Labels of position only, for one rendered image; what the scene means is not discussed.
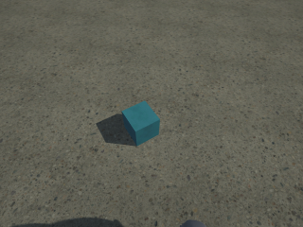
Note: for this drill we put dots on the carton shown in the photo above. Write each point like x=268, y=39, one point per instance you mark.
x=141, y=122

